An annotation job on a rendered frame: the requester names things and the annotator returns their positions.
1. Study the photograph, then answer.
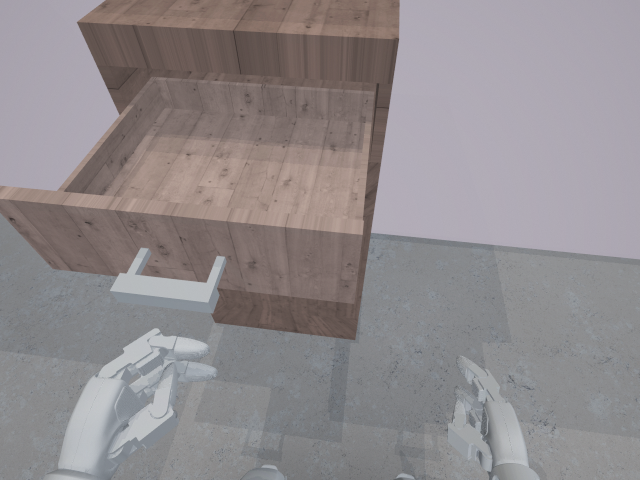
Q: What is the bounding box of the drawer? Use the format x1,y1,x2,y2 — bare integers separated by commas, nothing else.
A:
0,77,374,304

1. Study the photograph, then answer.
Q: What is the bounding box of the robot right hand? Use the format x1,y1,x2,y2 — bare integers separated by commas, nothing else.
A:
447,355,529,477

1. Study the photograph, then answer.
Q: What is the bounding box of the handle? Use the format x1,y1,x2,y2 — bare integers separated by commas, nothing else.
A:
110,248,227,313

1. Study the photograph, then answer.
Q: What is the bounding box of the robot left hand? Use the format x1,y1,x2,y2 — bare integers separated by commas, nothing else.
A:
58,328,218,480

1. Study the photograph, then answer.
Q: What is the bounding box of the cabinet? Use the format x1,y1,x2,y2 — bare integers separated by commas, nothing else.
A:
77,0,400,340

